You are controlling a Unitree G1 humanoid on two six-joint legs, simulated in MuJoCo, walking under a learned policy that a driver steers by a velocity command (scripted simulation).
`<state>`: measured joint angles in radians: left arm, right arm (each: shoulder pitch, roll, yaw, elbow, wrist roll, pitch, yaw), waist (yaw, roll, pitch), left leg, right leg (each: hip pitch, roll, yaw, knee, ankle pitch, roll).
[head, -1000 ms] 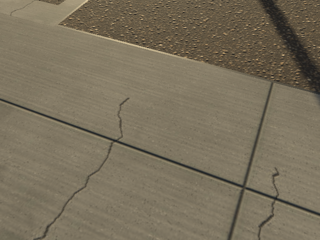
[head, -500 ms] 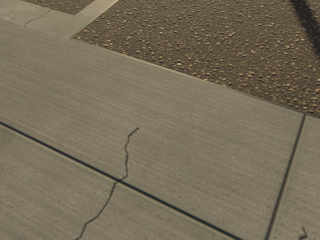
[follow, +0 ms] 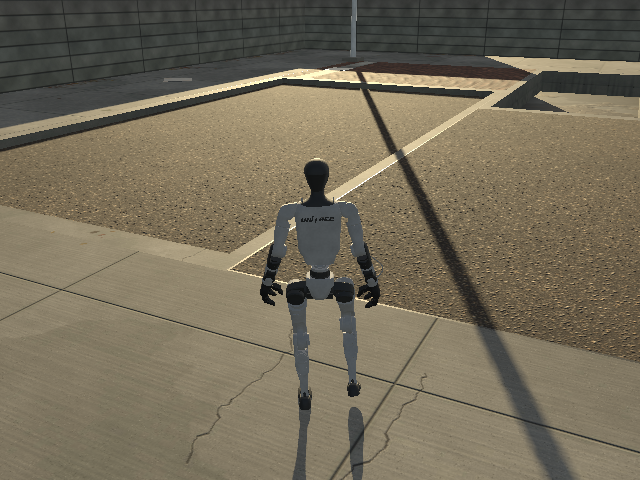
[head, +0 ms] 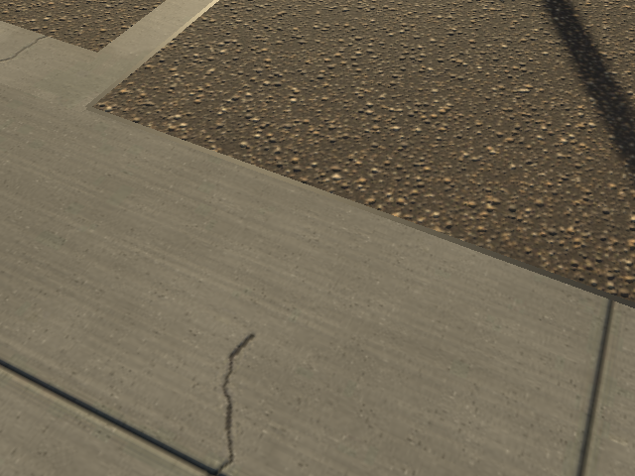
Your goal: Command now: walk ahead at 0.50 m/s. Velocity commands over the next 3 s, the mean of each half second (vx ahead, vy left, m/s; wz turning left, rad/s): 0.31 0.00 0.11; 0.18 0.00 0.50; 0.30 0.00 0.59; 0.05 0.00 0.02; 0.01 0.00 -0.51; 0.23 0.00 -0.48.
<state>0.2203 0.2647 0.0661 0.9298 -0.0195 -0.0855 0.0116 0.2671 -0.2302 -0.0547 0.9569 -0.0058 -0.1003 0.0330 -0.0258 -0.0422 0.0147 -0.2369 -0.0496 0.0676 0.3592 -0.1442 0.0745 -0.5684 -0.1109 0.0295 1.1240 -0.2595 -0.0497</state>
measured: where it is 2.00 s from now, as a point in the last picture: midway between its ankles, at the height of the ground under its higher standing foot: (254, 459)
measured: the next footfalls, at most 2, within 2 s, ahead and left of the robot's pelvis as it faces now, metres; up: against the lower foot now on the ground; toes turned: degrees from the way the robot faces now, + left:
right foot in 0.32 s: +0.36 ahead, -0.14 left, +0.00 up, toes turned -1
left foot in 0.78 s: +0.25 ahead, +0.09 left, +0.00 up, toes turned +18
